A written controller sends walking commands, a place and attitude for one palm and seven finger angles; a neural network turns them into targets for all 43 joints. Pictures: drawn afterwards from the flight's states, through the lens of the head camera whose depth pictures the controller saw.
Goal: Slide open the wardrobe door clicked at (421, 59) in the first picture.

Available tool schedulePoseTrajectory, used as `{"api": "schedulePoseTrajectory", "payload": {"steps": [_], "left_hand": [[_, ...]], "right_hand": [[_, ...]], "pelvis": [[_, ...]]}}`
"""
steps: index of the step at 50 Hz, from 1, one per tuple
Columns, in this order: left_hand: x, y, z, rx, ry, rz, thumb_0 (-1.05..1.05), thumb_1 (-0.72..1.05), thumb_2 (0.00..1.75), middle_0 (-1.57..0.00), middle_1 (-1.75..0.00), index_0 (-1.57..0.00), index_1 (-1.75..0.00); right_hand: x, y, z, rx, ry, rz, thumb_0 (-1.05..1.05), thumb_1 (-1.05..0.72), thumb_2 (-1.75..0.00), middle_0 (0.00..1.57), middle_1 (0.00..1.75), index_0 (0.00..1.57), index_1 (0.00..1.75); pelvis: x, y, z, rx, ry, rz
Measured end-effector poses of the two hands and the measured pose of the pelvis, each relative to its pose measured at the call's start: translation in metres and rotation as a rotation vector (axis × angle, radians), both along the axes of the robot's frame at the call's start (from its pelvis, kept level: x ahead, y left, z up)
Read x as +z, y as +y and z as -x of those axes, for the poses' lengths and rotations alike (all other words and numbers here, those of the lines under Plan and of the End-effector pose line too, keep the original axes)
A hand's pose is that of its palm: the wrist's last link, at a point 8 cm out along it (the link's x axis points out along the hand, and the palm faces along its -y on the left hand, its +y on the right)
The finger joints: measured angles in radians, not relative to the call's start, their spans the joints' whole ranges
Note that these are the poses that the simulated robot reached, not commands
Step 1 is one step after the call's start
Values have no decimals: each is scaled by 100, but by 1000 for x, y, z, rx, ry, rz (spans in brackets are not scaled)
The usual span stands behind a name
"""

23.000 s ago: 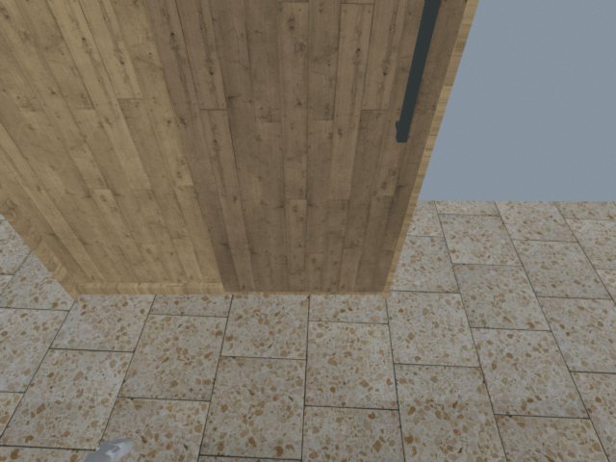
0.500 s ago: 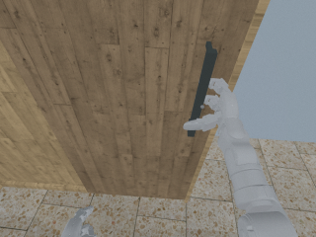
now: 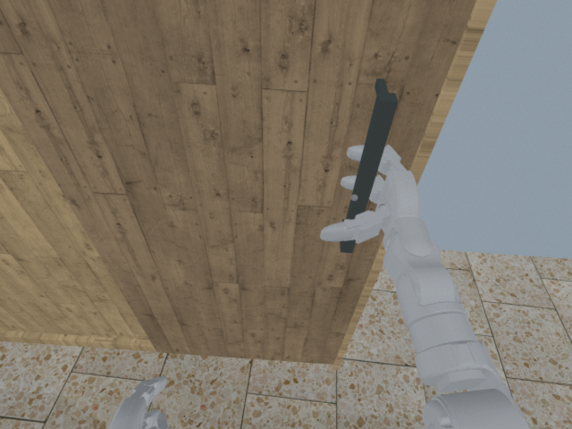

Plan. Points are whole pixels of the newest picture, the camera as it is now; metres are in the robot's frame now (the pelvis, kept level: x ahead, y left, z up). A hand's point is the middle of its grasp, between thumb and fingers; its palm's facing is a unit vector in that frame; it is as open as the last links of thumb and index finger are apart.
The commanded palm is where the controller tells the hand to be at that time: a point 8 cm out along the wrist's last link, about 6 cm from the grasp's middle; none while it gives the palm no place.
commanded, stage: slide the fingers in behind the handle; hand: right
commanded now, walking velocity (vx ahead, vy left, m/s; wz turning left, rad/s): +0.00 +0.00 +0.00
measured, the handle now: (361, 178) +0.45 -0.08 +0.14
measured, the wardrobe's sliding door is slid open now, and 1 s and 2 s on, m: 0.00 0.00 0.00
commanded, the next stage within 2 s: grip the handle and tug to test in 0.68 s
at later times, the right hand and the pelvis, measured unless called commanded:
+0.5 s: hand (352, 196) +0.40 -0.06 +0.15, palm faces -0.04 +1.00 +0.01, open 14.0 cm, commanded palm +0.37 -0.11 +0.14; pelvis +0.00 +0.00 +0.00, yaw +0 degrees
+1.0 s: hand (353, 199) +0.39 -0.06 +0.15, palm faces -0.05 +1.00 +0.01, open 12.8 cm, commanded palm +0.36 -0.11 +0.14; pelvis -0.01 +0.00 +0.00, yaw +0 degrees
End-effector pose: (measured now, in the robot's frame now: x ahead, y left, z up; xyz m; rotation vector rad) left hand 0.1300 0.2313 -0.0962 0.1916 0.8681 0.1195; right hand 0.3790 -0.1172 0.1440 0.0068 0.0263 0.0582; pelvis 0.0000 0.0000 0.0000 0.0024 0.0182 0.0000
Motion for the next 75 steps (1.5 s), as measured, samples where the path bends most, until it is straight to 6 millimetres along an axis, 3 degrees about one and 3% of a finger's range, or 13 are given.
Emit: {"api": "schedulePoseTrajectory", "payload": {"steps": [24, 34, 44, 52, 72, 75], "left_hand": [[2, 0, -7, -9, 3, 2, 1, 91, 90, -20, -30, -20, -30], [3, 0, -4, -6, 1, 0, 1, 91, 90, -20, -30, -20, -30], [2, -4, -1, -10, -4, 3, 1, 91, 90, -20, -30, -20, -30], [3, -8, 3, -3, -7, 12, 1, 91, 90, -20, -30, -20, -30], [1, -6, 3, 3, 6, 15, 1, 91, 90, -20, -30, -20, -30], [1, -5, 0, 1, 7, 15, 1, 91, 90, -20, -30, -20, -30]], "right_hand": [[1, 4, 1, -14, 0, 3, -1, 50, -30, 30, 120, 30, 120], [0, -5, 3, -26, 7, 7, -1, 50, -30, 30, 120, 30, 120], [4, 3, 9, 1, -14, -3, -1, 47, -31, 30, 121, 30, 120], [5, 2, 11, -11, -14, -4, -1, 25, -41, 33, 124, 33, 123], [5, 2, 9, -20, -18, 6, 1, -64, -79, 36, 132, 36, 132], [5, 3, 9, -13, -19, 4, 1, -70, -82, 35, 133, 35, 133]], "pelvis": [[1, 3, -2, 0, -3, 2], [1, 3, 0, 0, -8, 0], [0, 0, 4, -3, -13, -1], [1, -2, 5, 5, -17, 0], [1, -3, 1, 8, -17, 0], [1, -2, -1, 9, -15, 0]]}}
